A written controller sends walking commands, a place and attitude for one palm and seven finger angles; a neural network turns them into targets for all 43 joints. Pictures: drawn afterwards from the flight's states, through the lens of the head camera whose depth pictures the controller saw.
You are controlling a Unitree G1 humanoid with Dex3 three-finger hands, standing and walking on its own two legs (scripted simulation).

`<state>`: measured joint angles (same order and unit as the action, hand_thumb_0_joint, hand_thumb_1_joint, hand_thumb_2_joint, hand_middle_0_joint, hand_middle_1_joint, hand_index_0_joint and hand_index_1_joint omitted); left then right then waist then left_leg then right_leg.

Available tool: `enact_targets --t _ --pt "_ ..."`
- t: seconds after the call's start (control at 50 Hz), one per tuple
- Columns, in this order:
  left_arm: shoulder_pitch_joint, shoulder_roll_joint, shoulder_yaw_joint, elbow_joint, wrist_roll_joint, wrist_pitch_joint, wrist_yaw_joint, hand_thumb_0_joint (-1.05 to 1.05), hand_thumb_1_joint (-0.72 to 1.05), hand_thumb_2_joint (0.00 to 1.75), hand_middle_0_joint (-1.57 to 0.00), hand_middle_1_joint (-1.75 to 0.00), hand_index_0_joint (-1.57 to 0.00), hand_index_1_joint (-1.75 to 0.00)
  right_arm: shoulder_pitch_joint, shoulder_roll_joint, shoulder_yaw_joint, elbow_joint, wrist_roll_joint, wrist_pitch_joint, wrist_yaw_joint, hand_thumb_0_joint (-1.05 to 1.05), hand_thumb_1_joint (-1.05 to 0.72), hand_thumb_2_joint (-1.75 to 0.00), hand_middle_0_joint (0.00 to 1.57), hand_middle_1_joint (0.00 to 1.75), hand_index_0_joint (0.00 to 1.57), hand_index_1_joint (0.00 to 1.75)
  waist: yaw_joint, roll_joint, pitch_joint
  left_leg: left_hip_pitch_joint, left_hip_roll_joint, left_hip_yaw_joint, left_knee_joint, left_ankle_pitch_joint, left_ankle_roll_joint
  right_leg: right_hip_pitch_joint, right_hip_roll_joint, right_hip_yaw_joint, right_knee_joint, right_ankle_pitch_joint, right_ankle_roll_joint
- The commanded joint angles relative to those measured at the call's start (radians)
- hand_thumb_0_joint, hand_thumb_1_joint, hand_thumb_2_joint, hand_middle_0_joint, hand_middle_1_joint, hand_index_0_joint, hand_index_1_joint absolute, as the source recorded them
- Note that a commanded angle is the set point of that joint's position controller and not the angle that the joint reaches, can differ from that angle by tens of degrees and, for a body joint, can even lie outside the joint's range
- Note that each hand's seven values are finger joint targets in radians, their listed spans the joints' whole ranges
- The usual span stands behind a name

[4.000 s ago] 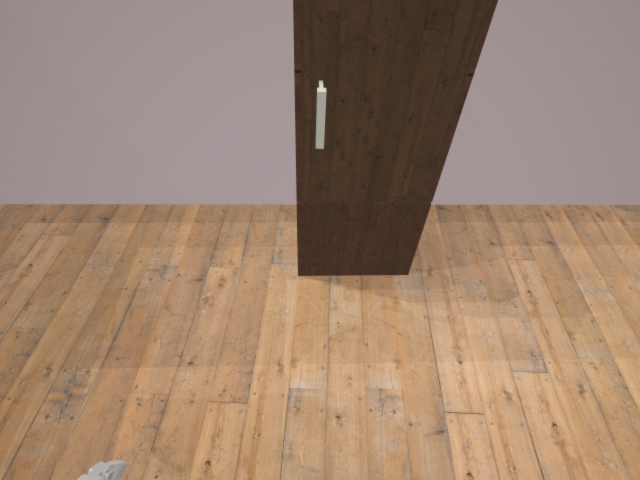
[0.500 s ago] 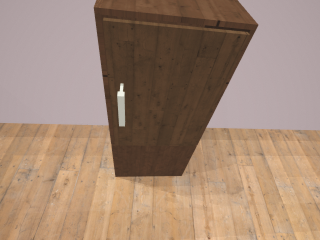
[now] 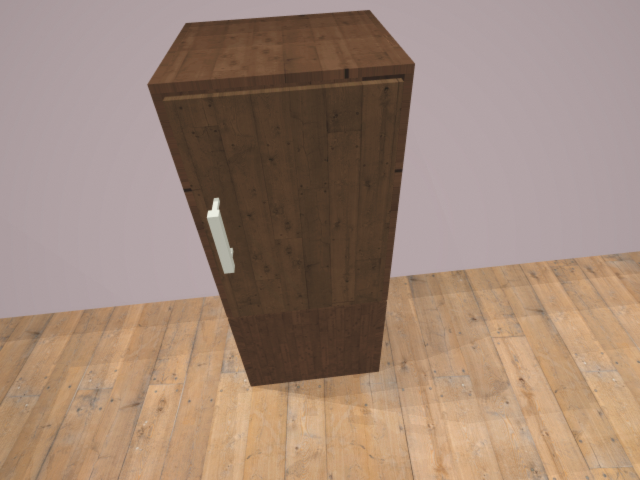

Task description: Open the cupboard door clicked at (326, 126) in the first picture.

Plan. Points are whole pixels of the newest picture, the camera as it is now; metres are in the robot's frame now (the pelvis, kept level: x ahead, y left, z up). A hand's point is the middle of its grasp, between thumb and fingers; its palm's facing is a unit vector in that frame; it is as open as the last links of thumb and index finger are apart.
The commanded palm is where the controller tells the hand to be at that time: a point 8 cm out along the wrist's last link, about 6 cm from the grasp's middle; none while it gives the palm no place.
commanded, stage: come to a stop and stand still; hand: left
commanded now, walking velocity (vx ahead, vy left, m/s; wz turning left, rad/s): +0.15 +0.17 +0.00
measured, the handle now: (222, 236) +0.60 +0.24 -0.05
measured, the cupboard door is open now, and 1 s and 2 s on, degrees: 0 0 0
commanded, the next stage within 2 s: look again from close up in 1.44 s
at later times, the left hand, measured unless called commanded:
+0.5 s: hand out of the picture -0.04 +0.17 -0.20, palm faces +0.14 -0.99 -0.09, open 7.4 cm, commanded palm none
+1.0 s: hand out of the picture +0.02 +0.26 -0.19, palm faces +0.05 -0.98 -0.21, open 7.4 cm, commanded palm none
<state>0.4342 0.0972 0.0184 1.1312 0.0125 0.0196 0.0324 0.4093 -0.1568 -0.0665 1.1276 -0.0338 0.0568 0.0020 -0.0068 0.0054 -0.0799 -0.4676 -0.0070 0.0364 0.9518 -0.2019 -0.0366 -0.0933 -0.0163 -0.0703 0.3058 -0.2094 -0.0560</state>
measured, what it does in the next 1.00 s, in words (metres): steps on the spot: left foot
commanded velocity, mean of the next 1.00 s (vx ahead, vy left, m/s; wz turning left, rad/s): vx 0.00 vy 0.00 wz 0.00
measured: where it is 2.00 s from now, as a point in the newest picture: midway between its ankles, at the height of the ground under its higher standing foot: outside the picture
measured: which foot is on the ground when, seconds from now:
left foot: up 0.00-0.34, down 0.36-1.00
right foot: down 0.00-1.00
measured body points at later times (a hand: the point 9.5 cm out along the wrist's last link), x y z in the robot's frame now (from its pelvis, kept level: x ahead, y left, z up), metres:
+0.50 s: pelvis +0.03 +0.04 -0.01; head +0.03 +0.06 +0.44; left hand -0.05 +0.22 -0.19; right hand +0.07 -0.19 -0.16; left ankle -0.02 +0.16 -0.75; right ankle -0.02 -0.07 -0.75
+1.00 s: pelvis +0.01 +0.08 -0.01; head +0.02 +0.08 +0.44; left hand +0.02 +0.31 -0.17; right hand -0.01 -0.13 -0.17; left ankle -0.02 +0.16 -0.75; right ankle -0.02 -0.07 -0.75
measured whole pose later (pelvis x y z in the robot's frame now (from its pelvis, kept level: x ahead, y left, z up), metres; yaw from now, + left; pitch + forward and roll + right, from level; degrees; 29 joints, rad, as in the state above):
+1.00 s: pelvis +0.01 +0.08 -0.01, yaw +1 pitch -2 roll +0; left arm 0.25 0.17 0.01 1.14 0.01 0.01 0.04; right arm 0.30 -0.12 0.01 1.18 -0.01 -0.02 -0.04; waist -0.01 -0.01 0.04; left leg -0.09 -0.02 0.10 0.37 -0.25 0.04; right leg -0.08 -0.08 -0.07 0.39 -0.27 0.05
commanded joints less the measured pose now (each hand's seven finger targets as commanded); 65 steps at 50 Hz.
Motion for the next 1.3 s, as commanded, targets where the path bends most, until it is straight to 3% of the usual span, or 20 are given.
enact_targets --t 0.0,0.08,0.14,0.18,0.24,0.28,0.3,0.34,0.38,0.42,0.48,0.58,0.68,0.8,0.98,1.14,1.28 --pt "0.037 0.123 0.021 -0.048 -0.001 -0.06 0.007 0.0 0.9 0.9 -0.2 -0.3 -0.2 -0.3 0.028 -0.047 -0.011 -0.04 -0.001 -0.027 -0.002 0.0 -0.9 -0.9 0.2 0.3 0.2 0.3 0.017 -0.104 0.244 -0.138 0.043 -0.006 0.068 0.039 -0.012 -0.08 -0.227 0.187 -0.196 -0.177 0.009" --pt "0.102 0.089 0.017 -0.024 0.005 -0.061 0.01 0.0 0.9 0.9 -0.2 -0.3 -0.2 -0.3 -0.035 -0.041 -0.003 -0.06 0.002 -0.032 -0.016 0.0 -0.9 -0.9 0.2 0.3 0.2 0.3 0.053 -0.168 0.226 -0.136 0.07 -0.029 -0.024 -0.03 -0.014 -0.001 -0.249 0.236 -0.175 -0.133 -0.012" --pt "0.089 0.082 0.016 -0.023 0.009 -0.061 0.008 0.0 0.9 0.9 -0.2 -0.3 -0.2 -0.3 -0.058 -0.026 0.009 -0.055 0.008 -0.037 -0.02 0.0 -0.9 -0.9 0.2 0.3 0.2 0.3 0.046 -0.165 0.203 -0.066 0.08 -0.025 -0.127 -0.085 -0.011 -0.01 -0.251 0.234 -0.153 -0.078 -0.062" --pt "0.084 0.092 0.02 -0.017 0.014 -0.06 0.006 0.0 0.9 0.9 -0.2 -0.3 -0.2 -0.3 -0.078 -0.014 0.015 -0.053 0.014 -0.044 -0.02 0.0 -0.9 -0.9 0.2 0.3 0.2 0.3 0.049 -0.174 0.175 -0.002 0.071 -0.002 -0.226 -0.138 -0.004 -0.002 -0.247 0.223 -0.127 0.002 -0.086" --pt "0.071 0.101 0.022 -0.001 0.015 -0.06 0.004 0.0 0.9 0.9 -0.2 -0.3 -0.2 -0.3 -0.097 0.007 0.031 -0.045 0.022 -0.059 -0.027 0.0 -0.9 -0.9 0.2 0.3 0.2 0.3 0.047 -0.155 0.138 0.123 0.053 0.015 -0.38 -0.139 0.009 -0.015 -0.231 0.186 -0.059 0.218 -0.092" --pt "0.045 0.099 0.019 0.01 0.007 -0.057 0.004 0.0 0.9 0.9 -0.2 -0.3 -0.2 -0.3 -0.061 0.017 0.037 -0.018 0.028 -0.067 -0.034 0.0 -0.9 -0.9 0.2 0.3 0.2 0.3 0.02 -0.145 0.117 0.27 0.044 0.033 -0.525 -0.007 0.015 -0.067 -0.184 0.13 0.001 0.257 -0.05" --pt "0.038 0.079 0.014 0.012 0.002 -0.056 0.004 0.0 0.9 0.9 -0.2 -0.3 -0.2 -0.3 -0.045 0.009 0.042 -0.006 0.028 -0.076 -0.038 0.0 -0.9 -0.9 0.2 0.3 0.2 0.3 0.013 -0.105 0.114 0.335 0.058 0.012 -0.585 0.072 0.024 -0.102 -0.149 0.11 0.035 0.25 -0.021" --pt "0.058 0.037 0.003 0.02 -0.001 -0.049 0.006 0.0 0.9 0.9 -0.2 -0.3 -0.2 -0.3 -0.048 -0.043 0.043 0.009 0.026 -0.092 -0.053 0.0 -0.9 -0.9 0.2 0.3 0.2 0.3 0.026 -0.004 0.099 0.399 0.155 -0.044 -0.554 0.291 0.062 -0.141 -0.103 0.079 0.049 0.188 0.022" --pt "0.056 0.03 0.001 0.024 0.006 -0.042 0.011 0.0 0.9 0.9 -0.2 -0.3 -0.2 -0.3 -0.062 -0.055 0.044 0.01 0.024 -0.085 -0.06 0.0 -0.9 -0.9 0.2 0.3 0.2 0.3 0.024 -0.024 0.153 0.363 0.173 -0.032 -0.529 0.291 0.065 -0.152 -0.092 0.078 0.025 0.155 0.032" --pt "0.03 0.056 0.002 0.036 0.0 -0.037 0.008 0.0 0.9 0.9 -0.2 -0.3 -0.2 -0.3 -0.071 -0.041 0.057 0.024 0.025 -0.086 -0.065 0.0 -0.9 -0.9 0.2 0.3 0.2 0.3 0.02 0.07 0.135 0.362 0.154 -0.033 -0.553 0.379 0.067 -0.089 -0.102 0.061 0.05 0.223 0.035" --pt "0.022 0.073 0.001 0.037 0.001 -0.031 0.009 0.0 0.9 0.9 -0.2 -0.3 -0.2 -0.3 -0.09 -0.052 0.059 0.016 0.026 -0.084 -0.069 0.0 -0.9 -0.9 0.2 0.3 0.2 0.3 0.025 0.079 0.155 0.363 0.154 -0.028 -0.557 0.445 0.067 -0.063 -0.099 0.048 0.056 0.258 0.043" --pt "-0.012 0.091 0.003 0.028 0.0 -0.023 0.009 0.0 0.9 0.9 -0.2 -0.3 -0.2 -0.3 -0.095 -0.074 0.058 0.007 0.025 -0.084 -0.071 0.0 -0.9 -0.9 0.2 0.3 0.2 0.3 0.024 0.064 0.125 0.385 0.153 -0.037 -0.566 0.523 0.071 -0.019 -0.098 0.031 0.075 0.269 0.049" --pt "-0.053 0.106 0.004 0.011 -0.002 -0.019 0.008 0.0 0.9 0.9 -0.2 -0.3 -0.2 -0.3 -0.097 -0.088 0.056 0.003 0.024 -0.085 -0.066 0.0 -0.9 -0.9 0.2 0.3 0.2 0.3 0.024 0.018 0.123 0.378 0.147 -0.05 -0.593 0.482 0.072 -0.005 -0.102 0.028 0.076 0.24 0.052" --pt "-0.086 0.128 0.003 -0.002 -0.005 -0.014 0.009 0.0 0.9 0.9 -0.2 -0.3 -0.2 -0.3 -0.085 -0.098 0.056 0.01 0.024 -0.086 -0.06 0.0 -0.9 -0.9 0.2 0.3 0.2 0.3 0.025 0.016 0.122 0.373 0.142 -0.058 -0.614 0.465 0.071 0.004 -0.107 0.025 0.076 0.197 0.056" --pt "-0.092 0.131 0.0 -0.002 -0.005 -0.015 0.01 0.0 0.9 0.9 -0.2 -0.3 -0.2 -0.3 -0.064 -0.079 0.055 0.028 0.028 -0.086 -0.052 0.0 -0.9 -0.9 0.2 0.3 0.2 0.3 0.025 -0.025 0.162 0.34 0.133 -0.062 -0.65 0.285 0.073 -0.009 -0.109 0.037 0.041 0.128 0.059" --pt "-0.067 0.112 -0.007 0.01 -0.003 -0.019 0.011 0.0 0.9 0.9 -0.2 -0.3 -0.2 -0.3 -0.052 -0.055 0.055 0.033 0.029 -0.082 -0.048 0.0 -0.9 -0.9 0.2 0.3 0.2 0.3 0.017 -0.001 0.199 0.299 0.119 -0.058 -0.676 0.099 0.07 -0.048 -0.109 0.052 0.013 0.064 0.06" --pt "-0.038 0.1 -0.01 0.019 0.0 -0.025 0.011 0.0 0.9 0.9 -0.2 -0.3 -0.2 -0.3 -0.049 -0.05 0.05 0.024 0.03 -0.08 -0.047 0.0 -0.9 -0.9 0.2 0.3 0.2 0.3 0.013 0.001 0.186 0.306 0.118 -0.056 -0.67 0.047 0.07 -0.073 -0.103 0.065 0.004 0.048 0.057"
